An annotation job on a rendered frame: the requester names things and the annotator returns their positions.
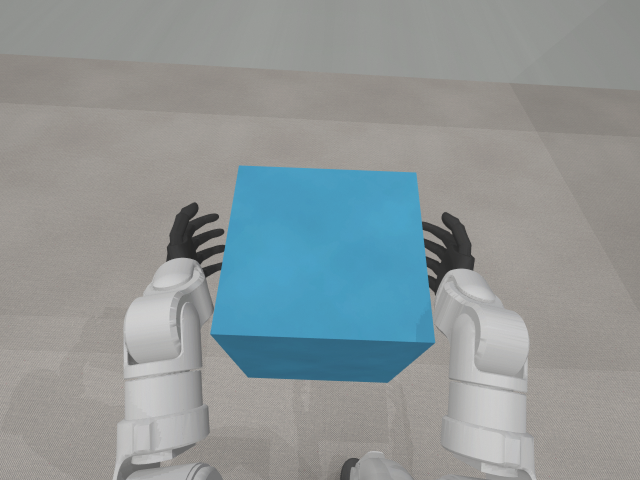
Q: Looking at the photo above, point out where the right robot shin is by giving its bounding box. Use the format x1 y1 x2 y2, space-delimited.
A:
357 451 385 463

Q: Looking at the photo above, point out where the robot right foot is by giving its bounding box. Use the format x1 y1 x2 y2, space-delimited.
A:
340 458 360 480

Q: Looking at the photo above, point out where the left robot forearm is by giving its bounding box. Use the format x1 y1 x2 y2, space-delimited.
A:
113 258 214 480

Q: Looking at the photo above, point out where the robot right hand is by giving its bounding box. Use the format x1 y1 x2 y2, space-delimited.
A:
422 212 475 296

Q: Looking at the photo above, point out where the carton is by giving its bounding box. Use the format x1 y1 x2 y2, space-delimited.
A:
210 165 435 383

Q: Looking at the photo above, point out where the right robot forearm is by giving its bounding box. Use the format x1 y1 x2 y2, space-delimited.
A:
432 269 537 480

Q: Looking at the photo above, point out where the robot left hand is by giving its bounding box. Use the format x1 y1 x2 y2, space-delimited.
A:
166 202 225 277

